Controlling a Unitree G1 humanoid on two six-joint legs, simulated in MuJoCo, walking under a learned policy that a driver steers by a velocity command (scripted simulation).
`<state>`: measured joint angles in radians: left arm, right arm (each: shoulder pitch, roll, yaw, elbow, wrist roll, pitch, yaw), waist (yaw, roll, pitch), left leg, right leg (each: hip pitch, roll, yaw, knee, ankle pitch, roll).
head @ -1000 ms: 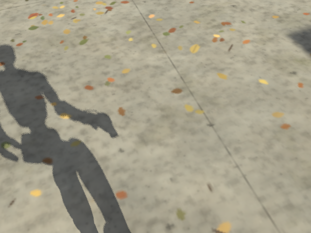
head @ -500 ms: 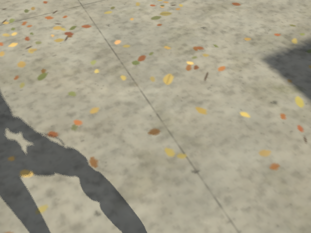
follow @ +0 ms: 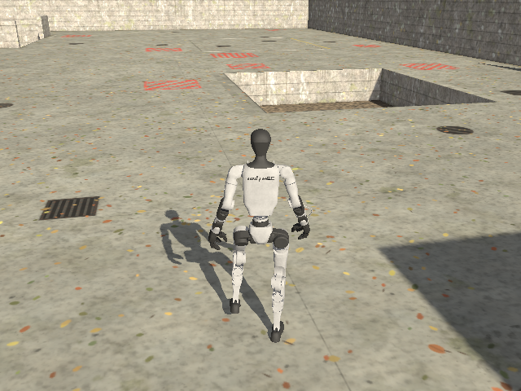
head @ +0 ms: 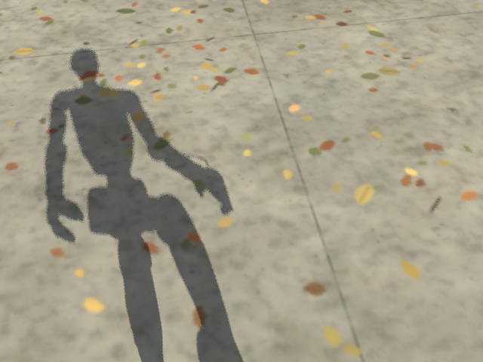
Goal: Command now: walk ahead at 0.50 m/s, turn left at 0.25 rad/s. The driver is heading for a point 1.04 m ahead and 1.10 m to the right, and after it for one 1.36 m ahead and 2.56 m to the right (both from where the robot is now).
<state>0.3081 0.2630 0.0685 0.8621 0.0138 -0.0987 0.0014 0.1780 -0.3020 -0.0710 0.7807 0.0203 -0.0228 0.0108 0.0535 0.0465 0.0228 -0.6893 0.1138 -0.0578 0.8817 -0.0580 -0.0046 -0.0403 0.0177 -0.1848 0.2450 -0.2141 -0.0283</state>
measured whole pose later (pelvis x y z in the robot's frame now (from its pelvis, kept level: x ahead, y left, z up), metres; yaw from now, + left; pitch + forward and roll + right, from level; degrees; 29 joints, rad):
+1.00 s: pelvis +0.53 -0.08 +0.00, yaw -27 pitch +1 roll +1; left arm 0.33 0.25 0.07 0.82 -0.02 -0.06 0.00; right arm 0.03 -0.29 -0.08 0.77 -0.01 -0.09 -0.01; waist 0.06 0.03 0.05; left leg -0.65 0.10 -0.09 0.79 -0.09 -0.05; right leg -0.15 0.11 0.09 0.33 -0.18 -0.10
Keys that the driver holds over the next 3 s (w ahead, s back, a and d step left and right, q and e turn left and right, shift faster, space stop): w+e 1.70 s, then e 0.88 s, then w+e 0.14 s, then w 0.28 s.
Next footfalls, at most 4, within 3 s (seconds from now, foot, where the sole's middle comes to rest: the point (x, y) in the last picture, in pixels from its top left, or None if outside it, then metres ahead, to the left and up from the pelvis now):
0.18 left None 0.28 0.15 -0.78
0.72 right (321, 355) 0.52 -0.15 -0.78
1.22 left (303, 242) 0.88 -0.11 -0.78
1.74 right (425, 246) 0.89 -0.50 -0.78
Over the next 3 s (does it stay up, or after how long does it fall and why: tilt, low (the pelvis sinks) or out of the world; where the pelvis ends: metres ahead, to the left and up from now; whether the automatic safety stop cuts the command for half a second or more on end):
stays up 0.96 -0.58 0.00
